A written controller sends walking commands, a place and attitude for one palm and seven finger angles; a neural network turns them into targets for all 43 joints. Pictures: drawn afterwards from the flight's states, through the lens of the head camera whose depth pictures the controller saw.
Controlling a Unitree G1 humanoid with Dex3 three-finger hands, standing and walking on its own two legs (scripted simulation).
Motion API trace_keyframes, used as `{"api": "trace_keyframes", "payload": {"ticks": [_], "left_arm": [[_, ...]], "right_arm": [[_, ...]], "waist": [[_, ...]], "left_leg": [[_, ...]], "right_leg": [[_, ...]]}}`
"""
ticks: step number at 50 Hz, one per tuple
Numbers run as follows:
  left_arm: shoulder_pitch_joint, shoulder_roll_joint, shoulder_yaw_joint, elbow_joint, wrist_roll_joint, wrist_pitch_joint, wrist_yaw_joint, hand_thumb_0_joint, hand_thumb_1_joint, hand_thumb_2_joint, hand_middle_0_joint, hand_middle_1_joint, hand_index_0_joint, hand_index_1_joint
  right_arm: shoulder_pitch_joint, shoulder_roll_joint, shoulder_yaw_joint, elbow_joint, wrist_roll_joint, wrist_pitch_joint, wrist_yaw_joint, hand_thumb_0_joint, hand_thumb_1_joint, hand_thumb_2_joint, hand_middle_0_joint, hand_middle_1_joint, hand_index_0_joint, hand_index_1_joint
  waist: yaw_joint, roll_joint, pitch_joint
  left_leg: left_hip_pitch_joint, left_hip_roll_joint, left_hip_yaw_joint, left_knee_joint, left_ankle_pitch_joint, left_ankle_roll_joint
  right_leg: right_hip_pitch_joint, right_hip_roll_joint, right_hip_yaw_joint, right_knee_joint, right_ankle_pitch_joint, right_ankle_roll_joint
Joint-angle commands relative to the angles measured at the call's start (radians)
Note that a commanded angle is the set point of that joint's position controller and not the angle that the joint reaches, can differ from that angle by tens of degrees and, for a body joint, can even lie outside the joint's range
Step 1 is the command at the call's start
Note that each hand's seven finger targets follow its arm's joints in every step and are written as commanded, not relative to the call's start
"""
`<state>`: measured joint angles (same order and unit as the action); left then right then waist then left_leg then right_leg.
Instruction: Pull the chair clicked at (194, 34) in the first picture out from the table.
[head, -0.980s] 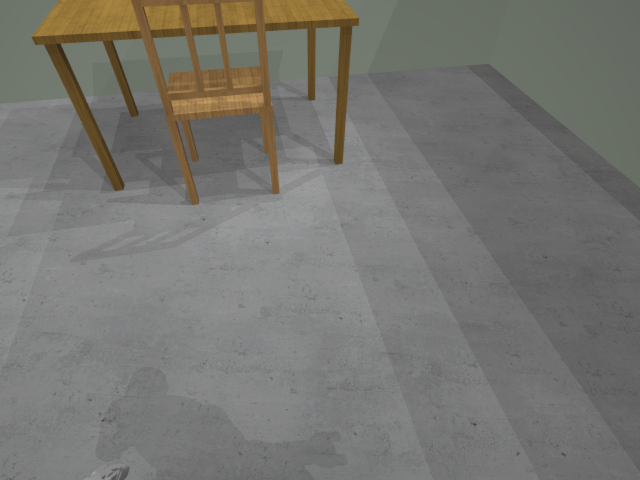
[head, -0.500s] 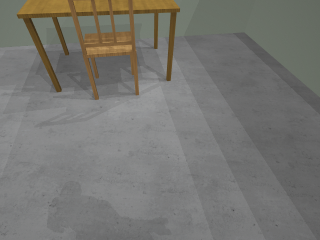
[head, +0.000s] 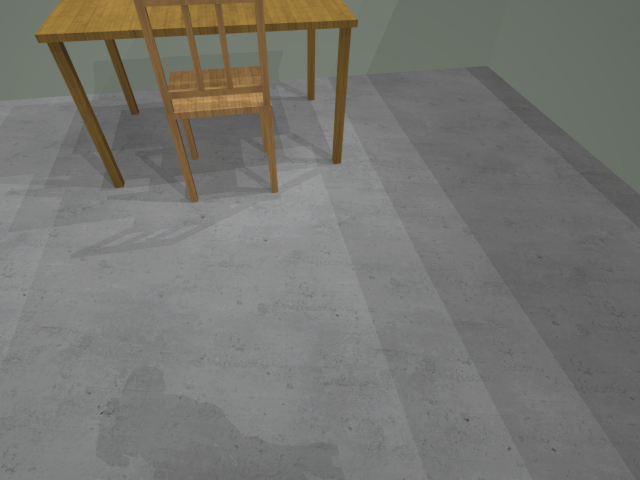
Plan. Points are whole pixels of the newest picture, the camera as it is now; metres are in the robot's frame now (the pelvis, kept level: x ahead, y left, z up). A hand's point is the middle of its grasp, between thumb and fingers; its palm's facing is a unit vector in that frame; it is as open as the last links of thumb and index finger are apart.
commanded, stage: look at it before walking up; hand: left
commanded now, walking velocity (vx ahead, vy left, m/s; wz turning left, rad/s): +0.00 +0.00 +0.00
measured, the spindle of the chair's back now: (193, 49) +1.46 +0.54 -0.08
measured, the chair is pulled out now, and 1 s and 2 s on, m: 0.00 0.00 0.00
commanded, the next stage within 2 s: walk to a spot facing it in 0.46 s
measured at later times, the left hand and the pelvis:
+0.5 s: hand out of the picture +0.08 +0.24 -0.16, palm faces -0.03 -0.94 -0.33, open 7.4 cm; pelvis +0.01 +0.00 +0.00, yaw +0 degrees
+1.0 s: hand out of the picture +0.05 +0.22 -0.19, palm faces +0.06 -0.99 -0.14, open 7.4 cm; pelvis +0.10 +0.05 -0.01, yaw +4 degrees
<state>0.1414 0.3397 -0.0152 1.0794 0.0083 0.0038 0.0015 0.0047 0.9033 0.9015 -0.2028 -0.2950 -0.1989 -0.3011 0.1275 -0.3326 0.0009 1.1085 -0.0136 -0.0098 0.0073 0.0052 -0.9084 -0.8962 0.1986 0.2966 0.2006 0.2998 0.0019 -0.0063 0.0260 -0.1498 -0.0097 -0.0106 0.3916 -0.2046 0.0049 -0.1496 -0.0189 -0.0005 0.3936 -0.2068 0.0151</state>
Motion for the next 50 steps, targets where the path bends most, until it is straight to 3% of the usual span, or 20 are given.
{"api": "trace_keyframes", "payload": {"ticks": [1, 8, 28, 30, 33, 34, 36, 37, 38, 40, 42, 43, 44, 45, 46, 47, 49, 50], "left_arm": [[-0.036, 0.2, 0.045, -0.062, 0.005, -0.024, 0.011, 0.0, 0.9, 0.9, -0.2, -0.3, -0.2, -0.3], [-0.032, 0.199, 0.045, -0.059, 0.004, -0.028, 0.011, 0.0, 0.9, 0.9, -0.2, -0.3, -0.2, -0.3], [-0.032, 0.201, 0.044, -0.052, 0.004, -0.029, 0.012, 0.0, 0.9, 0.9, -0.2, -0.3, -0.2, -0.3], [0.044, 0.078, 0.017, -0.021, 0.004, -0.01, 0.016, 0.0, 0.9, 0.9, -0.2, -0.3, -0.2, -0.3], [0.095, 0.097, 0.031, -0.02, 0.014, 0.005, 0.004, 0.0, 0.9, 0.9, -0.2, -0.3, -0.2, -0.3], [0.117, 0.108, 0.039, -0.023, 0.016, 0.005, 0.001, 0.0, 0.9, 0.9, -0.2, -0.3, -0.2, -0.3], [0.178, 0.136, 0.055, -0.024, 0.016, 0.0, 0.003, 0.0, 0.9, 0.9, -0.2, -0.3, -0.2, -0.3], [0.193, 0.144, 0.063, -0.026, 0.015, -0.008, 0.005, 0.0, 0.9, 0.9, -0.2, -0.3, -0.2, -0.3], [0.206, 0.136, 0.067, -0.03, 0.015, -0.019, 0.007, 0.0, 0.9, 0.9, -0.2, -0.3, -0.2, -0.3], [0.205, 0.116, 0.071, -0.035, 0.017, -0.033, 0.008, 0.0, 0.9, 0.9, -0.2, -0.3, -0.2, -0.3], [0.157, 0.083, 0.069, -0.048, 0.015, -0.031, 0.007, 0.0, 0.9, 0.9, -0.2, -0.3, -0.2, -0.3], [0.146, 0.038, 0.063, -0.058, 0.011, -0.027, 0.003, 0.0, 0.9, 0.9, -0.2, -0.3, -0.2, -0.3], [0.129, -0.035, 0.05, -0.082, 0.004, -0.025, -0.005, 0.0, 0.9, 0.9, -0.2, -0.3, -0.2, -0.3], [0.064, -0.044, 0.044, -0.128, 0.014, -0.037, 0.0, 0.0, 0.9, 0.9, -0.2, -0.3, -0.2, -0.3], [0.04, -0.017, 0.053, -0.126, 0.021, -0.039, 0.005, 0.0, 0.9, 0.9, -0.2, -0.3, -0.2, -0.3], [0.043, -0.031, 0.058, -0.112, 0.021, -0.044, 0.0, 0.0, 0.9, 0.9, -0.2, -0.3, -0.2, -0.3], [0.062, -0.064, 0.057, -0.088, 0.02, -0.05, -0.014, 0.0, 0.9, 0.9, -0.2, -0.3, -0.2, -0.3], [0.08, -0.085, 0.056, -0.08, 0.02, -0.047, -0.017, 0.0, 0.9, 0.9, -0.2, -0.3, -0.2, -0.3]], "right_arm": [[-0.055, -0.209, -0.038, -0.061, 0.006, -0.022, -0.015, 0.0, -0.9, -0.9, 0.2, 0.3, 0.2, 0.3], [-0.057, -0.207, -0.037, -0.06, 0.007, -0.024, -0.017, 0.0, -0.9, -0.9, 0.2, 0.3, 0.2, 0.3], [-0.065, -0.206, -0.034, -0.056, 0.008, -0.021, -0.018, 0.0, -0.9, -0.9, 0.2, 0.3, 0.2, 0.3], [0.006, -0.078, -0.002, -0.027, -0.001, -0.001, -0.011, 0.0, -0.9, -0.9, 0.2, 0.3, 0.2, 0.3], [0.034, -0.071, -0.008, -0.031, -0.013, 0.014, -0.005, 0.0, -0.9, -0.9, 0.2, 0.3, 0.2, 0.3], [0.039, -0.063, -0.01, -0.04, -0.014, 0.014, -0.004, 0.0, -0.9, -0.9, 0.2, 0.3, 0.2, 0.3], [0.045, -0.041, -0.013, -0.063, -0.013, 0.012, -0.004, 0.0, -0.9, -0.9, 0.2, 0.3, 0.2, 0.3], [0.044, -0.033, -0.018, -0.076, -0.012, 0.007, -0.002, 0.0, -0.9, -0.9, 0.2, 0.3, 0.2, 0.3], [0.041, -0.028, -0.021, -0.086, -0.011, 0.001, 0.001, 0.0, -0.9, -0.9, 0.2, 0.3, 0.2, 0.3], [0.075, -0.007, -0.025, -0.09, -0.005, -0.014, 0.006, 0.0, -0.9, -0.9, 0.2, 0.3, 0.2, 0.3], [0.192, 0.02, -0.028, -0.057, -0.001, -0.023, 0.007, 0.0, -0.9, -0.9, 0.2, 0.3, 0.2, 0.3], [0.292, 0.0, -0.035, -0.025, -0.003, -0.03, 0.002, 0.0, -0.9, -0.9, 0.2, 0.3, 0.2, 0.3], [0.418, -0.087, -0.063, 0.012, -0.015, -0.038, -0.009, 0.0, -0.9, -0.9, 0.2, 0.3, 0.2, 0.3], [0.49, -0.104, -0.066, 0.028, -0.013, -0.04, -0.021, 0.0, -0.9, -0.9, 0.2, 0.3, 0.2, 0.3], [0.476, -0.076, -0.058, 0.026, -0.007, -0.039, -0.025, 0.0, -0.9, -0.9, 0.2, 0.3, 0.2, 0.3], [0.446, -0.022, -0.047, 0.017, -0.005, -0.044, -0.03, 0.0, -0.9, -0.9, 0.2, 0.3, 0.2, 0.3], [0.408, 0.02, -0.038, 0.003, -0.003, -0.065, -0.035, 0.0, -0.9, -0.9, 0.2, 0.3, 0.2, 0.3], [0.416, 0.033, -0.035, 0.01, -0.002, -0.074, -0.039, 0.0, -0.9, -0.9, 0.2, 0.3, 0.2, 0.3]], "waist": [[0.003, 0.008, -0.028], [0.002, 0.0, -0.056], [0.001, -0.002, -0.04], [0.002, -0.016, -0.057], [0.015, -0.047, 0.047], [0.022, -0.072, 0.067], [0.039, -0.165, 0.079], [0.041, -0.182, 0.095], [0.04, -0.173, 0.099], [0.018, -0.126, 0.082], [-0.043, -0.07, 0.083], [-0.074, 0.052, 0.077], [-0.116, 0.306, 0.07], [-0.122, 0.306, 0.109], [-0.106, 0.24, 0.141], [-0.09, 0.131, 0.157], [-0.059, 0.051, 0.138], [-0.049, 0.059, 0.116]], "left_leg": [[-0.017, 0.122, -0.109, -0.086, 0.071, 0.03], [0.012, 0.123, -0.1, -0.073, 0.13, 0.028], [0.027, 0.126, -0.094, -0.082, 0.149, 0.023], [0.01, 0.108, -0.074, -0.06, 0.013, 0.007], [-0.134, 0.064, -0.069, -0.024, -0.305, 0.017], [-0.187, 0.045, -0.056, 0.023, -0.326, 0.017], [-0.282, 0.015, 0.018, 0.194, -0.28, 0.013], [-0.312, 0.028, 0.037, 0.266, -0.25, 0.012], [-0.333, 0.045, 0.028, 0.304, -0.244, 0.015], [-0.297, 0.064, 0.042, 0.258, -0.229, 0.02], [-0.07, 0.055, 0.07, 0.1, -0.155, 0.025], [0.055, 0.083, -0.026, -0.006, -0.185, 0.043], [0.151, 0.281, -0.35, -0.164, -0.313, 0.119], [0.189, 0.38, -0.525, -0.245, -0.226, 0.181], [0.15, 0.388, -0.516, -0.231, -0.174, 0.205], [0.137, 0.368, -0.469, -0.219, -0.083, 0.214], [0.139, 0.321, -0.336, -0.201, 0.129, 0.2], [0.154, 0.291, -0.271, -0.193, 0.236, 0.185]], "right_leg": [[-0.013, -0.097, 0.097, -0.073, 0.033, -0.039], [0.003, -0.104, 0.097, -0.071, 0.092, -0.04], [0.009, -0.105, 0.097, -0.084, 0.125, -0.039], [0.014, -0.101, 0.085, -0.083, -0.062, -0.021], [-0.045, -0.109, 0.134, -0.118, -0.389, -0.044], [-0.037, -0.127, 0.164, -0.134, -0.438, -0.06], [0.011, -0.22, 0.271, -0.208, -0.53, -0.114], [0.014, -0.271, 0.314, -0.236, -0.523, -0.145], [0.029, -0.291, 0.323, -0.232, -0.454, -0.169], [0.038, -0.29, 0.247, -0.172, -0.294, -0.179], [-0.129, -0.232, 0.11, -0.064, -0.277, -0.132], [-0.23, -0.137, 0.008, 0.092, -0.262, -0.086], [-0.406, -0.011, -0.136, 0.414, -0.282, -0.021], [-0.554, 0.013, -0.081, 0.596, -0.379, -0.02], [-0.58, -0.042, -0.019, 0.693, -0.336, -0.031], [-0.597, -0.071, -0.007, 0.736, -0.261, -0.034], [-0.566, -0.099, -0.012, 0.748, -0.17, -0.016], [-0.549, -0.097, -0.026, 0.748, -0.132, -0.007]]}}
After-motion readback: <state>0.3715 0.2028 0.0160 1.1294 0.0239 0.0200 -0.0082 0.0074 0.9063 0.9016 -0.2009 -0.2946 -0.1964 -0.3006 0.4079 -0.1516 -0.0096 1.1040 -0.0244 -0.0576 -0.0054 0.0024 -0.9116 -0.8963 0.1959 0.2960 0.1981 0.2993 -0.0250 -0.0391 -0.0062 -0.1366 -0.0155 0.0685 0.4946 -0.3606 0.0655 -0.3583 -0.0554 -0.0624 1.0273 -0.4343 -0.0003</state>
